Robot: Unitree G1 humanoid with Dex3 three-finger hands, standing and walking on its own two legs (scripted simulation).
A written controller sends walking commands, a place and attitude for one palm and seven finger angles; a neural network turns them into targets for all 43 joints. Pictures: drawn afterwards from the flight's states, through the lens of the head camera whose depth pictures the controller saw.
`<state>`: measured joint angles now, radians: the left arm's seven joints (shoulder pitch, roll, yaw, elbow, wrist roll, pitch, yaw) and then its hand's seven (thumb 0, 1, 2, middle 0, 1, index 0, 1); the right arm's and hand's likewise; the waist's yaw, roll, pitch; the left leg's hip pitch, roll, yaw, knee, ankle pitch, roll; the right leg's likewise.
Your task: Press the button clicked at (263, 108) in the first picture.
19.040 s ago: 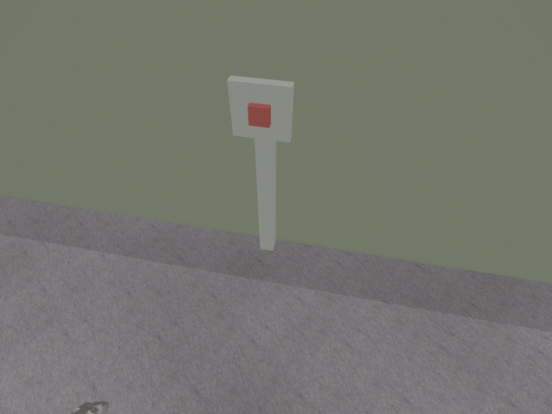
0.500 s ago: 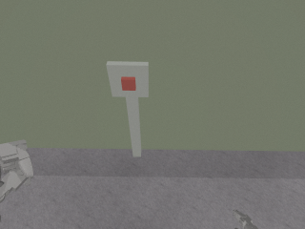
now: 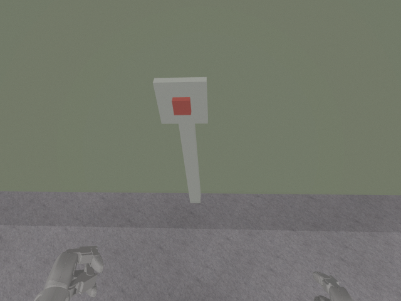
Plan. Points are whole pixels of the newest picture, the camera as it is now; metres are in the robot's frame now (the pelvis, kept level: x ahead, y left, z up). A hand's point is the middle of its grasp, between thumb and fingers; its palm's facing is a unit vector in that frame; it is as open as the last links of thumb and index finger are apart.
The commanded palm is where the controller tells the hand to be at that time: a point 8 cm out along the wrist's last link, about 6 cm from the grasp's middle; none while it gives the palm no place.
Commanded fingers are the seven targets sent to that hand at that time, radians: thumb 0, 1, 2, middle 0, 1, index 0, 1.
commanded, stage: let the arm hang, fingers relaxed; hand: left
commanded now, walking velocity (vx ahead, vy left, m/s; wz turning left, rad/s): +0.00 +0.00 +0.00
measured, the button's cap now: (182, 105) +0.75 +0.11 -0.04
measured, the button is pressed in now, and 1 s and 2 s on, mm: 0 0 0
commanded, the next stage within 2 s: stand and wait in 0.94 s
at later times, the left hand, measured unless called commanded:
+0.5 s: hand out of the picture -0.11 +0.19 -0.15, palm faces +0.05 -0.98 -0.21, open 6.3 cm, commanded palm none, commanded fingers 0.00 0.90 0.90 -0.20 -0.30 -0.20 -0.30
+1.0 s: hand out of the picture -0.02 +0.15 -0.16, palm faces +0.05 -0.99 -0.16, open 7.3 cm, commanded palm none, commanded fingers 0.00 0.90 0.90 -0.20 -0.30 -0.20 -0.30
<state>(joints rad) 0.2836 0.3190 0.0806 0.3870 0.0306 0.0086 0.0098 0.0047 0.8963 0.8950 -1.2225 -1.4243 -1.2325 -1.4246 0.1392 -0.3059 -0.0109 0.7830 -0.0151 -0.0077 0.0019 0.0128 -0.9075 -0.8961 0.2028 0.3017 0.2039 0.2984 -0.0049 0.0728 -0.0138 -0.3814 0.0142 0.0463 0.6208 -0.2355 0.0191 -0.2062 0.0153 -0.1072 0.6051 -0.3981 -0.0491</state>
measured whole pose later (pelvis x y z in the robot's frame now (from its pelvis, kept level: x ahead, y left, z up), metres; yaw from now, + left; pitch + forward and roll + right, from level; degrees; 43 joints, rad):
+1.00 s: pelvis +0.00 +0.00 +0.01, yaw +0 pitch -2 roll +0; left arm 0.31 0.10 0.01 1.15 0.01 -0.01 0.04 0.01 0.91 0.89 -0.20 -0.30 -0.20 -0.30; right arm 0.31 -0.10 0.00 1.15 -0.02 0.02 -0.04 0.01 -0.91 -0.90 0.20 0.30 0.20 0.30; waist -0.02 0.00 0.04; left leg -0.25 0.00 0.05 0.43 -0.15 0.02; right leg -0.09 0.02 -0.11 0.43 -0.31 -0.05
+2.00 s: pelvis +0.04 -0.03 +0.01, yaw +0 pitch -2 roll +1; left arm 0.34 0.10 0.02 1.15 0.00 -0.01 0.05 0.00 0.90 0.89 -0.20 -0.30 -0.20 -0.30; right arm 0.28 -0.11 0.01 1.16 -0.01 0.02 -0.06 0.01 -0.91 -0.90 0.20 0.30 0.20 0.30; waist 0.00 0.00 0.07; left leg -0.21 0.02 0.03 0.45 -0.21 -0.02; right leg -0.01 0.04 -0.11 0.38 -0.34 -0.07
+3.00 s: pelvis +0.04 -0.03 +0.01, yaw +0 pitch -2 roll +1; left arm 0.34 0.10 0.01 1.15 0.00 -0.01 0.04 0.00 0.90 0.89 -0.20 -0.30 -0.20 -0.30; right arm 0.28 -0.11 0.01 1.16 -0.01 0.01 -0.06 0.01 -0.91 -0.90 0.20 0.30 0.20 0.30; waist 0.00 0.00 0.07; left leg -0.20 0.02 0.04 0.44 -0.21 -0.02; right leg 0.00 0.04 -0.11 0.37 -0.34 -0.07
